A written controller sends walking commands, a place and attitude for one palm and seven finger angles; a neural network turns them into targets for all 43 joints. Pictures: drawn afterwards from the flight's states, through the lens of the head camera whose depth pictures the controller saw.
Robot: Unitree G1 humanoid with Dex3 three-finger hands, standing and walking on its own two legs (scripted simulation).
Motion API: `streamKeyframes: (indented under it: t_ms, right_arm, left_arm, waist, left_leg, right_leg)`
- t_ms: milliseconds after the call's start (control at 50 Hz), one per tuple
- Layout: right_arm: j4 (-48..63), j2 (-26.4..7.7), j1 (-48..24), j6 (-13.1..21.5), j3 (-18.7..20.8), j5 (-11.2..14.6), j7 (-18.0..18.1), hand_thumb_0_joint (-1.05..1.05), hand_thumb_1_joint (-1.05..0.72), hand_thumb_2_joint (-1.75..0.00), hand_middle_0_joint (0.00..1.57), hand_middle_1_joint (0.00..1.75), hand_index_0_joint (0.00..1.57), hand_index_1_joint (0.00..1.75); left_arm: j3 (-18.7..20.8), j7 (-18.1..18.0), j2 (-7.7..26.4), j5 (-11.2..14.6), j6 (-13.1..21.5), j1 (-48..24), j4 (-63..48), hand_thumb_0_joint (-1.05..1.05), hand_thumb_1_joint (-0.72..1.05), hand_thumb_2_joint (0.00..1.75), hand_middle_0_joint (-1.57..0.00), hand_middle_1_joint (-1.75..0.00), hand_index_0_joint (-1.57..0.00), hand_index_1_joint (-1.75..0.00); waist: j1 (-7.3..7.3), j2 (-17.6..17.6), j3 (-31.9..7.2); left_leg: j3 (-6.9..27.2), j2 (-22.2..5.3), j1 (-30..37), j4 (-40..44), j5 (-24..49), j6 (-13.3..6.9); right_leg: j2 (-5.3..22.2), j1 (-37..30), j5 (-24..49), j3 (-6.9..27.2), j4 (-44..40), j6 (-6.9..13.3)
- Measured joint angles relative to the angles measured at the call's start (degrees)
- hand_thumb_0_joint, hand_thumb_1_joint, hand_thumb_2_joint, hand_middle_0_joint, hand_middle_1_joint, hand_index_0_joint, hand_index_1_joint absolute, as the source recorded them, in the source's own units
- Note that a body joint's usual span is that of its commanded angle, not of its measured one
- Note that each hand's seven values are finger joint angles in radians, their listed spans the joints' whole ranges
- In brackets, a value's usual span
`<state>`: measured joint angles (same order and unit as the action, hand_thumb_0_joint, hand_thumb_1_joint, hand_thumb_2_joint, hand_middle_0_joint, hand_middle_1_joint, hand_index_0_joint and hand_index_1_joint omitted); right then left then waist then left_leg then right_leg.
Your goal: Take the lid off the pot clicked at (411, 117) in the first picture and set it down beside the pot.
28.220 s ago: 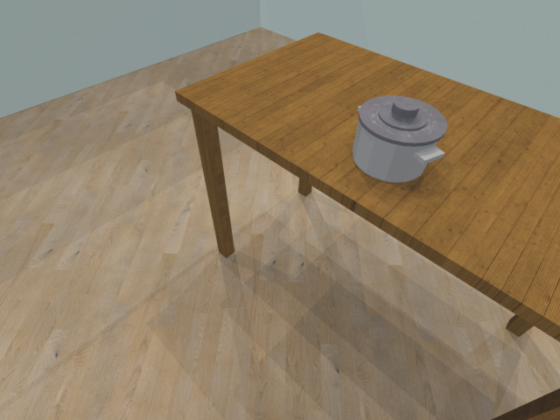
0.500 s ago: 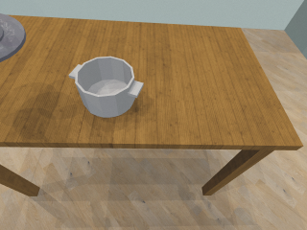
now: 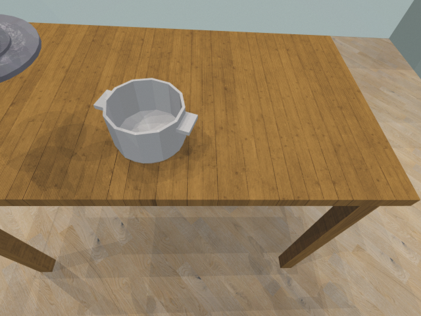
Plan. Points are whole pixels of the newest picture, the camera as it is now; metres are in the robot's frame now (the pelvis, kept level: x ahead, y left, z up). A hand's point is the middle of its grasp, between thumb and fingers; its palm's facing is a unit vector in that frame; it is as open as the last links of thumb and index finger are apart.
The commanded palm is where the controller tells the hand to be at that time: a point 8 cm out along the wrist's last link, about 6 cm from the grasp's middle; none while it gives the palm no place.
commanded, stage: lower the lid onto the table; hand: left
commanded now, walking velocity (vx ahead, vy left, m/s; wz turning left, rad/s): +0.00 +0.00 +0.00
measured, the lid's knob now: out of the picture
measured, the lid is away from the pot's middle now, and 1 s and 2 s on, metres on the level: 0.23 0.21 0.22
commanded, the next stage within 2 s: none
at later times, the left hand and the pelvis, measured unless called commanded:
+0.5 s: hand out of the picture +0.47 +0.32 +0.23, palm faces -0.32 -0.22 -0.92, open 8.3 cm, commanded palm +0.52 +0.32 +0.30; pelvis +0.00 -0.01 +0.00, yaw -1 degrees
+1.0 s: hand out of the picture +0.47 +0.31 +0.20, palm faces -0.38 -0.20 -0.90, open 8.3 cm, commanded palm +0.53 +0.31 +0.26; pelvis -0.01 -0.01 -0.01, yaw -1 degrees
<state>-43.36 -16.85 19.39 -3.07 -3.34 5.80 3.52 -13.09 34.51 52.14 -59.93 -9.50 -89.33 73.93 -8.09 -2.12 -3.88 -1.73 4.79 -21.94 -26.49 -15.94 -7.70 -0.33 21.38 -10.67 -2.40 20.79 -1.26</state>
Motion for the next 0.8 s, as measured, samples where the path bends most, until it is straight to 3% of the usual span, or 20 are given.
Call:
streamKeyframes:
  t_ms: [260,500,800]
  right_arm:
    - [-0.78,-0.43,1.79,1.22,0.13,-0.05,0.84,0.01,-0.9,-0.9,0.2,0.3,0.2,0.3]
    - [-0.7,-0.86,2.75,0.78,0.37,0.19,0.86,0.01,-0.9,-0.9,0.2,0.3,0.2,0.3]
    - [-0.39,-0.61,2.48,0.2,-0.06,0.54,1.22,0.01,-0.9,-0.9,0.2,0.3,0.2,0.3]
  left_arm:
    - [0.1,-0.85,-0.54,-0.01,0.0,2.08,0.81,-0.04,0.26,0.75,-0.68,-1.07,-0.5,-0.93]
    - [1.64,-1.49,1.19,0.36,1.31,3.95,1.67,-0.04,0.27,0.75,-0.68,-1.07,-0.5,-0.93]
    - [1.57,-1.94,0.24,1.27,2.93,6.55,2.36,-0.04,0.27,0.75,-0.68,-1.07,-0.5,-0.93]
  waist:
    - [-0.44,0.53,0.65]
    - [-1.28,0.66,0.49]
    - [-0.86,0.31,0.24]
  left_leg:
    - [0.03,-0.43,-0.74,-0.81,-0.11,0.43]
    - [-0.4,-1.29,-1.28,-2.19,-1.0,0.87]
    - [-0.23,-1.59,-2.85,-4.19,-1.59,1.01]
  right_leg:
    - [-0.4,0.63,0.09,-0.05,0.5,0.33]
    - [-1.23,1.08,-0.2,0.37,1.2,0.57]
    - [-1.47,2.5,-0.7,0.1,2.92,0.74]
